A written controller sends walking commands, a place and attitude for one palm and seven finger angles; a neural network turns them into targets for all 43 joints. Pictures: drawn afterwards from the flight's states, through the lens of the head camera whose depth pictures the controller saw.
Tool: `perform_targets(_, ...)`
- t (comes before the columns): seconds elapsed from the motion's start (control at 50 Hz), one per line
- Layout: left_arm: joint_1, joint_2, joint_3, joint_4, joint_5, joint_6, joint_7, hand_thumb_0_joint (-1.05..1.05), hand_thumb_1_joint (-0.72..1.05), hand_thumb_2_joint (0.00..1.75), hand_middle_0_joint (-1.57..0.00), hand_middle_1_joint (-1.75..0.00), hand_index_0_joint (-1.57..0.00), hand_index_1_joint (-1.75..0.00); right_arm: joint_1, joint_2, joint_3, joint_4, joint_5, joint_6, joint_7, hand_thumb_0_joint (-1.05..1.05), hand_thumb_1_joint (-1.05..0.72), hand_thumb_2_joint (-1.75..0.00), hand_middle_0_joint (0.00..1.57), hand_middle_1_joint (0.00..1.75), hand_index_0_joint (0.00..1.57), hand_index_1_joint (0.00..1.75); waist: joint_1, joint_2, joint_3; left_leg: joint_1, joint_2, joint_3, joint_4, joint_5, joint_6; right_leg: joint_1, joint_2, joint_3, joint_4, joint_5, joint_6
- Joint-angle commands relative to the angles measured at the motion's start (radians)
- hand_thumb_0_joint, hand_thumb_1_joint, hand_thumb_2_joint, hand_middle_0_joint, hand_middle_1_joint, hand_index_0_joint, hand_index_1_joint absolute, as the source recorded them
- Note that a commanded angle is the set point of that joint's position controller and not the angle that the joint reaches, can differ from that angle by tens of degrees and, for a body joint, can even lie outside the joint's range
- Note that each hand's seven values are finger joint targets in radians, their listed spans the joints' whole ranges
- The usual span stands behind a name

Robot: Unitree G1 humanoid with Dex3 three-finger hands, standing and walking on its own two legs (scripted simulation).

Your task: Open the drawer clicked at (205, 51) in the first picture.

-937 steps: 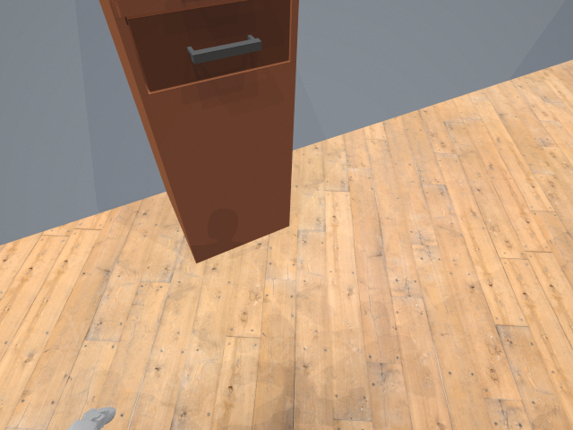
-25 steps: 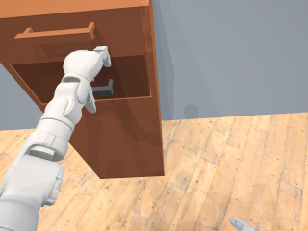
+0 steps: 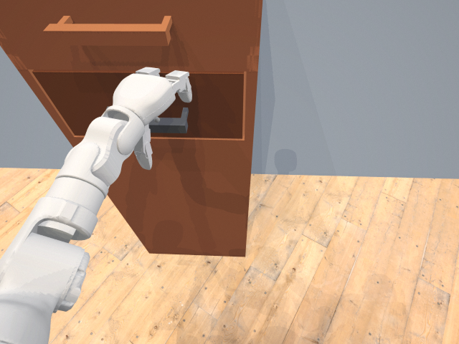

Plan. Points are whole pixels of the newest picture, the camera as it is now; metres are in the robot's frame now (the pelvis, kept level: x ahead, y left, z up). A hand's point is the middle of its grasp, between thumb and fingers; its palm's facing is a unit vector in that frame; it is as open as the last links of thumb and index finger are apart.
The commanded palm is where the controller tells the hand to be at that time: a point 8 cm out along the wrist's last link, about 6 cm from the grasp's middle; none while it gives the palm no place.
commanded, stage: move the hooked fingers above the handle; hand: left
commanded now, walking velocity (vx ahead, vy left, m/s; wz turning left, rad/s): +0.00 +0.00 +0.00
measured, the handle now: (144, 118) +0.51 +0.19 +0.09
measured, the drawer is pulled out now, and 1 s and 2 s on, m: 0.00 0.00 0.00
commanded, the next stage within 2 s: none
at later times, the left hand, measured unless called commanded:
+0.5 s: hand (118, 105) +0.47 +0.20 +0.16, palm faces +0.03 -0.01 -1.00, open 13.4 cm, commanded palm +0.44 +0.22 +0.21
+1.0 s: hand (166, 105) +0.47 +0.12 +0.16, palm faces +0.12 -0.04 -0.99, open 13.8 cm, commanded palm +0.45 +0.23 +0.22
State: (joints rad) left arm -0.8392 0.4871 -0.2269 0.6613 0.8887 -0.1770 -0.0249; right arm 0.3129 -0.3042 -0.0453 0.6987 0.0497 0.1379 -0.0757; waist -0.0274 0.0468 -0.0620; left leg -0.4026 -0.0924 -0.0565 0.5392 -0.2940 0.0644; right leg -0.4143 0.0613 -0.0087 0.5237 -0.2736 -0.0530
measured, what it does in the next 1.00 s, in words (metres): stands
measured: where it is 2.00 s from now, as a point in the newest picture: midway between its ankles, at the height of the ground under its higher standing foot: outside the picture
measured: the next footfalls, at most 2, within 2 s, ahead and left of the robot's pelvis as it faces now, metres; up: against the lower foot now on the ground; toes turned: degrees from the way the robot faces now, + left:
none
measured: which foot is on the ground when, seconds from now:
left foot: down 0.00-1.00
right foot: down 0.00-1.00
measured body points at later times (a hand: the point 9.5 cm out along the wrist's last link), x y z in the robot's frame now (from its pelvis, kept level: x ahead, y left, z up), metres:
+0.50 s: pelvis -0.02 +0.00 +0.01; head +0.02 -0.02 +0.45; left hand +0.46 +0.20 +0.22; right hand +0.09 -0.25 -0.12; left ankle -0.03 +0.08 -0.73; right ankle -0.01 -0.09 -0.73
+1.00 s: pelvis -0.01 +0.01 +0.00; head +0.04 -0.03 +0.45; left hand +0.46 +0.12 +0.21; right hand +0.10 -0.22 -0.14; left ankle -0.03 +0.08 -0.73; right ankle -0.01 -0.09 -0.73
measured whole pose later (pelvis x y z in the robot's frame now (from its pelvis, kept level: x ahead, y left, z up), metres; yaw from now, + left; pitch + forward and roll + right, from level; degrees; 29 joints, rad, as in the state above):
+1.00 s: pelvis -0.01 +0.01 +0.00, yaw -4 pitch +8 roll +0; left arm -0.83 0.45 -0.21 0.67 0.93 -0.08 0.11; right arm 0.17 -0.23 0.06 0.69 0.06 0.20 -0.05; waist -0.01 0.10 -0.05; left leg -0.35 -0.08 0.01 0.47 -0.26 0.08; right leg -0.39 0.07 0.06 0.48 -0.23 -0.03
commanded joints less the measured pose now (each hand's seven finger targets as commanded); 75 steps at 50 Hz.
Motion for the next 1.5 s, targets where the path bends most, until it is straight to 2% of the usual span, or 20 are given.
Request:
perform_targets(0.0, -0.573, 0.419, 0.338, -0.036, 0.027, 0.123, 0.194, 0.0, -0.5, 0.3, -0.3, -1.2, -0.3, -1.2, -0.024, -0.089, 0.005, -0.093, -0.001, -0.014, 0.022, 0.0, -0.9, -0.9, 0.2, 0.3, 0.2, 0.3, 0.038, 0.001, -0.36, 0.071, 0.043, 0.017, -0.054, 0.394, -0.05, 0.186, -0.022, 0.024, -0.019, 0.286, -0.014)
perform_targets(0.12, -0.606, 0.466, 0.317, -0.059, 0.086, 0.269, 0.24, 0.0, -0.5, 0.3, -0.3, -1.2, -0.3, -1.2, -0.121, -0.078, 0.03, -0.111, 0.01, 0.018, 0.013, 0.0, -0.9, -0.9, 0.2, 0.3, 0.2, 0.3, 0.056, -0.065, -0.457, 0.076, 0.056, 0.052, -0.084, 0.398, -0.039, 0.338, -0.041, 0.053, -0.037, 0.346, 0.003)
perform_targets(0.18, -0.575, 0.459, 0.296, 0.002, 0.064, 0.308, 0.224, 0.0, -0.5, 0.3, -0.3, -1.2, -0.3, -1.2, -0.163, -0.07, 0.051, -0.115, 0.024, 0.025, -0.01, 0.0, -0.9, -0.9, 0.2, 0.3, 0.2, 0.3, 0.05, -0.12, -0.404, 0.053, 0.059, 0.056, -0.116, 0.31, -0.031, 0.368, -0.053, 0.062, -0.066, 0.292, 0.016)
perform_targets(0.26, -0.563, 0.53, 0.327, 0.024, 0.059, 0.296, 0.18, 0.0, -0.5, 0.3, -0.3, -1.2, -0.3, -1.2, -0.206, -0.066, 0.067, -0.132, 0.033, 0.023, -0.044, 0.0, -0.9, -0.9, 0.2, 0.3, 0.2, 0.3, 0.06, -0.142, -0.398, 0.035, 0.058, 0.068, -0.141, 0.235, -0.022, 0.412, -0.068, 0.084, -0.092, 0.238, 0.031)
perform_targets(0.4, -0.488, 0.483, 0.296, 0.08, 0.1, 0.265, 0.116, 0.0, -0.5, 0.3, -0.3, -1.2, -0.3, -1.2, -0.181, -0.07, 0.055, -0.158, 0.029, 0.012, -0.056, 0.0, -0.9, -0.9, 0.2, 0.3, 0.2, 0.3, 0.052, -0.091, -0.331, 0.052, 0.066, 0.074, -0.153, 0.206, -0.027, 0.342, -0.066, 0.068, -0.106, 0.194, 0.023)
perform_targets(0.48, -0.461, 0.38, 0.214, 0.111, 0.113, 0.235, 0.033, 0.0, -0.5, 0.3, -0.3, -1.2, -0.3, -1.2, -0.121, -0.092, 0.028, -0.165, 0.022, 0.003, -0.045, 0.0, -0.9, -0.9, 0.2, 0.3, 0.2, 0.3, 0.008, -0.086, -0.307, 0.09, 0.069, 0.073, -0.129, 0.203, -0.017, 0.258, -0.062, 0.057, -0.108, 0.186, 0.023)
perform_targets(0.54, -0.539, 0.105, -0.008, -0.019, 0.071, 0.171, -0.044, 0.0, -0.5, 0.3, -0.3, -1.2, -0.3, -1.2, -0.085, -0.09, -0.001, -0.18, 0.027, -0.019, -0.026, 0.0, -0.9, -0.9, 0.2, 0.3, 0.2, 0.3, -0.067, -0.048, -0.285, 0.215, 0.071, 0.048, -0.092, 0.246, -0.006, 0.131, -0.055, 0.05, -0.118, 0.182, 0.018)
perform_targets(0.58, -0.574, 0.031, -0.061, -0.162, 0.021, 0.111, -0.076, 0.0, -0.5, 0.3, -0.3, -1.2, -0.3, -1.2, -0.07, -0.09, -0.016, -0.175, 0.015, -0.033, -0.019, 0.0, -0.9, -0.9, 0.2, 0.3, 0.2, 0.3, -0.077, 0.01, -0.333, 0.318, 0.066, 0.021, -0.062, 0.295, -0.002, 0.073, -0.047, 0.055, -0.112, 0.187, 0.017)
perform_targets(0.64, -0.653, 0.033, -0.051, -0.342, -0.041, 0.024, -0.08, 0.0, -0.5, 0.3, -0.3, -1.2, -0.3, -1.2, -0.046, -0.089, -0.026, -0.162, 0.005, -0.053, -0.016, 0.0, -0.9, -0.9, 0.2, 0.3, 0.2, 0.3, -0.089, 0.077, -0.399, 0.397, 0.055, -0.012, -0.024, 0.39, -0.013, 0.034, -0.038, 0.048, -0.087, 0.218, 0.007)
perform_targets(0.7, -0.666, 0.213, 0.144, -0.311, -0.037, -0.011, 0.015, 0.0, -0.5, 0.3, -0.3, -1.2, -0.3, -1.2, -0.016, -0.087, -0.029, -0.121, -0.002, -0.049, -0.006, 0.0, -0.9, -0.9, 0.2, 0.3, 0.2, 0.3, -0.045, 0.053, -0.391, 0.349, 0.056, -0.026, -0.029, 0.397, -0.041, 0.054, -0.021, 0.029, -0.071, 0.217, -0.004)
perform_targets(0.72, -0.652, 0.239, 0.174, -0.261, -0.034, -0.001, 0.051, 0.0, -0.5, 0.3, -0.3, -1.2, -0.3, -1.2, -0.018, -0.088, -0.022, -0.113, -0.003, -0.045, 0.0, 0.0, -0.9, -0.9, 0.2, 0.3, 0.2, 0.3, -0.026, 0.03, -0.381, 0.295, 0.05, -0.021, -0.039, 0.389, -0.046, 0.08, -0.02, 0.027, -0.067, 0.219, -0.006)
perform_targets(0.74, -0.636, 0.367, 0.289, -0.217, -0.028, 0.015, 0.097, 0.0, -0.5, 0.3, -0.3, -1.2, -0.3, -1.2, -0.016, -0.104, -0.014, -0.102, -0.004, -0.04, 0.001, 0.0, -0.9, -0.9, 0.2, 0.3, 0.2, 0.3, 0.004, 0.015, -0.375, 0.229, 0.048, -0.014, -0.053, 0.383, -0.051, 0.12, -0.018, 0.024, -0.061, 0.221, -0.013)
perform_targets(0.84, -0.532, 0.474, 0.36, -0.068, 0.041, 0.176, 0.208, 0.0, -0.5, 0.3, -0.3, -1.2, -0.3, -1.2, -0.115, -0.078, 0.03, -0.121, -0.007, 0.002, 0.019, 0.0, -0.9, -0.9, 0.2, 0.3, 0.2, 0.3, 0.086, -0.024, -0.437, 0.066, 0.048, 0.043, -0.075, 0.466, -0.061, 0.357, -0.04, 0.049, -0.029, 0.388, -0.013)
perform_targets(0.94, -0.457, 0.469, 0.334, -0.017, 0.041, 0.265, 0.193, 0.0, -0.5, 0.3, -0.3, -1.2, -0.3, -1.2, -0.196, -0.071, 0.054, -0.129, 0.017, 0.044, 0.0, 0.0, -0.9, -0.9, 0.2, 0.3, 0.2, 0.3, 0.086, -0.162, -0.389, 0.026, 0.058, 0.068, -0.116, 0.367, -0.041, 0.416, -0.054, 0.071, -0.062, 0.362, 0.014)
perform_targets(1.04, -0.463, 0.488, 0.332, -0.014, 0.038, 0.307, 0.178, 0.0, -0.5, 0.3, -0.3, -1.2, -0.3, -1.2, -0.25, -0.057, 0.07, -0.136, 0.029, 0.045, -0.03, 0.0, -0.9, -0.9, 0.2, 0.3, 0.2, 0.3, 0.098, -0.159, -0.414, 0.055, 0.059, 0.076, -0.145, 0.299, -0.035, 0.445, -0.063, 0.088, -0.081, 0.298, 0.027)
perform_targets(1.2, -0.411, 0.453, 0.266, 0.088, 0.092, 0.314, 0.084, 0.0, -0.5, 0.3, -0.3, -1.2, -0.3, -1.2, -0.215, -0.08, 0.057, -0.155, 0.03, 0.025, -0.055, 0.0, -0.9, -0.9, 0.2, 0.3, 0.2, 0.3, 0.05, -0.138, -0.315, 0.049, 0.064, 0.089, -0.147, 0.21, -0.022, 0.363, -0.073, 0.086, -0.111, 0.238, 0.034)
perform_targets(1.26, -0.435, 0.351, 0.178, 0.097, 0.101, 0.271, -0.002, 0.0, -0.5, 0.3, -0.3, -1.2, -0.3, -1.2, -0.158, -0.097, 0.033, -0.168, 0.027, 0.012, -0.051, 0.0, -0.9, -0.9, 0.2, 0.3, 0.2, 0.3, -0.003, -0.127, -0.283, 0.079, 0.063, 0.086, -0.127, 0.198, -0.008, 0.291, -0.072, 0.074, -0.122, 0.228, 0.034)
perform_targets(1.34, -0.57, 0.034, -0.079, -0.226, 0.029, 0.117, -0.105, 0.0, -0.5, 0.3, -0.3, -1.2, -0.3, -1.2, -0.112, -0.081, -0.006, -0.197, 0.017, -0.027, -0.031, 0.0, -0.9, -0.9, 0.2, 0.3, 0.2, 0.3, -0.079, 0.024, -0.348, 0.289, 0.052, 0.044, -0.058, 0.304, 0.008, 0.152, -0.06, 0.073, -0.112, 0.265, 0.021)
perform_targets(1.42, -0.626, 0.076, -0.013, -0.409, -0.059, -0.009, -0.093, 0.0, -0.5, 0.3, -0.3, -1.2, -0.3, -1.2, -0.067, -0.085, -0.021, -0.158, 0.004, -0.057, -0.028, 0.0, -0.9, -0.9, 0.2, 0.3, 0.2, 0.3, -0.078, 0.117, -0.381, 0.387, 0.045, 0.0, -0.019, 0.374, -0.005, 0.057, -0.042, 0.057, -0.085, 0.251, 0.01)
perform_targets(1.48, -0.641, 0.239, 0.166, -0.35, -0.052, -0.027, 0.021, 0.0, -0.5, 0.3, -0.3, -1.2, -0.3, -1.2, -0.034, -0.087, -0.024, -0.119, 0.001, -0.051, -0.013, 0.0, -0.9, -0.9, 0.2, 0.3, 0.2, 0.3, -0.038, 0.052, -0.383, 0.315, 0.043, -0.01, -0.024, 0.392, -0.032, 0.09, -0.027, 0.035, -0.068, 0.256, -0.003)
